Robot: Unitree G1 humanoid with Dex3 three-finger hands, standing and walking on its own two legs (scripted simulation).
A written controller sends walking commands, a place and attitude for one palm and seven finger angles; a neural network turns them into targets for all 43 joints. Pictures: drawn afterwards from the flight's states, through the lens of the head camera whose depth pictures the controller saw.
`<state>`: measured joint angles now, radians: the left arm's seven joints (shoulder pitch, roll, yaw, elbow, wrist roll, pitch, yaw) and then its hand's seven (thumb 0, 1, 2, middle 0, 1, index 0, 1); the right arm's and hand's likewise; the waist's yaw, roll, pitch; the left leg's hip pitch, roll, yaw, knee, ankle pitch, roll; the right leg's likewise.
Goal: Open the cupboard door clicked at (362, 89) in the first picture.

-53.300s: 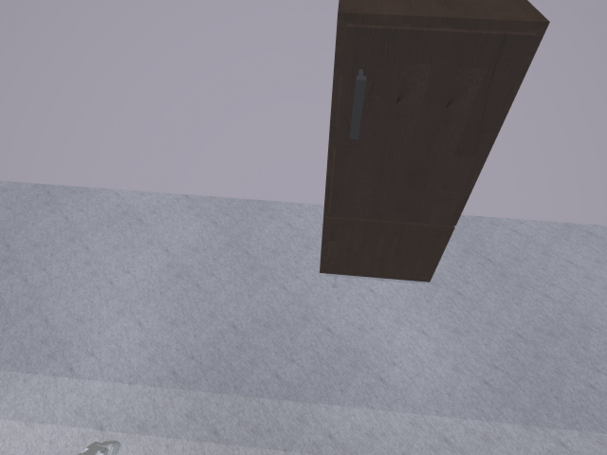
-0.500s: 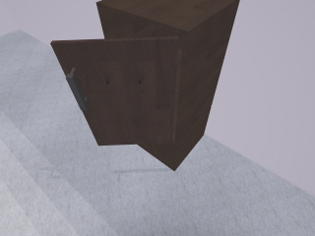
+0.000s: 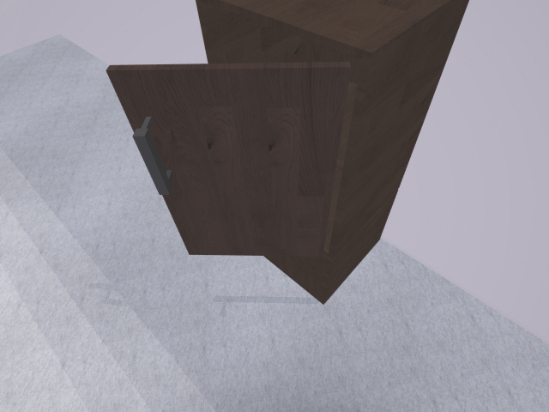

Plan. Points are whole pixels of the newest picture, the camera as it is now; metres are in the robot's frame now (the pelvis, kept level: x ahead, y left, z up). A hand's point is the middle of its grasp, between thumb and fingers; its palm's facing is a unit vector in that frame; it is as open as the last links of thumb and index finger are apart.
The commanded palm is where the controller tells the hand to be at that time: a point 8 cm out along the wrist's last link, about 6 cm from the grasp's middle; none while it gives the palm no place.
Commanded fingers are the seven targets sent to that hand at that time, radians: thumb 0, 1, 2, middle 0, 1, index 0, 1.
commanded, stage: shuffle to correct the standing spot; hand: left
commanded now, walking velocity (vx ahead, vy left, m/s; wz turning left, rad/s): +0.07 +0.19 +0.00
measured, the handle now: (157, 157) +0.55 +0.28 +0.03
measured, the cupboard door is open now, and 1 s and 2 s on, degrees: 41 41 41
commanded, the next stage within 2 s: come to a stop and stand still in 0.14 s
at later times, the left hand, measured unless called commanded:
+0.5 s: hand out of the picture +0.05 +0.27 -0.17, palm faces +0.09 -0.97 -0.24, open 7.4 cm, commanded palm none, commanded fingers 0.00 0.90 0.90 -0.20 -0.30 -0.20 -0.30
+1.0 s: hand out of the picture +0.07 +0.21 -0.16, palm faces +0.04 -0.98 -0.21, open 7.4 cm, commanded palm none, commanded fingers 0.00 0.90 0.90 -0.20 -0.30 -0.20 -0.30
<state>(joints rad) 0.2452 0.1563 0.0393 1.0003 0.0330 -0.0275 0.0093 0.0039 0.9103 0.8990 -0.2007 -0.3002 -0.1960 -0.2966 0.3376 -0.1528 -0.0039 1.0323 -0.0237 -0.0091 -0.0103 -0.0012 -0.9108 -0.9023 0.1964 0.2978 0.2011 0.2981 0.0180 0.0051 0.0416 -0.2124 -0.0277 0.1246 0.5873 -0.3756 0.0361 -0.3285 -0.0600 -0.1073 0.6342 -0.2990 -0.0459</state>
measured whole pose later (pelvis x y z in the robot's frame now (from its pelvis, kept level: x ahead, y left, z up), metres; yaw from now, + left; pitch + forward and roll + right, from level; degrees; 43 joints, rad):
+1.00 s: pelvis +0.02 +0.03 +0.01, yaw +1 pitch -2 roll +0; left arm 0.27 0.17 0.01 0.98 0.02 0.00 0.04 0.00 0.91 0.90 -0.20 -0.30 -0.20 -0.30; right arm 0.34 -0.16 -0.02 1.01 -0.03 0.03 -0.02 0.00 -0.92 -0.90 0.19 0.30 0.20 0.30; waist -0.03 0.00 0.00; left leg -0.26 0.02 0.07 0.56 -0.26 0.02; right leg -0.21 0.05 -0.11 0.53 -0.29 -0.08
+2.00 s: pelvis +0.02 +0.07 +0.01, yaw +3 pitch +0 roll +0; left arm 0.51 0.21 0.00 0.23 -0.15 -0.06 0.12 0.05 0.92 0.88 -0.20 -0.33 -0.20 -0.32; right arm 0.36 -0.23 0.02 0.85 0.04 -0.23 -0.06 0.02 -0.93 -0.90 0.20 0.30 0.20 0.30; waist -0.03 0.02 -0.03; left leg -0.31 -0.05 0.08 0.57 -0.27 0.07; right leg -0.27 -0.03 -0.10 0.59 -0.33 -0.02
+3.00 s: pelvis +0.02 +0.05 -0.04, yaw +2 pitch +10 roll -2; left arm 0.25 0.32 0.30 0.18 -0.34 -0.39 -0.35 0.00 -0.26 0.41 -0.29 -1.04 -0.28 -1.04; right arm 0.27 -0.29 -0.01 0.59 0.04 -0.21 -0.07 0.01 -0.91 -0.90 0.20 0.30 0.20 0.30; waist -0.02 0.02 -0.10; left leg -0.71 0.01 0.05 0.95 -0.42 0.06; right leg -0.63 0.02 -0.13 0.90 -0.45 -0.05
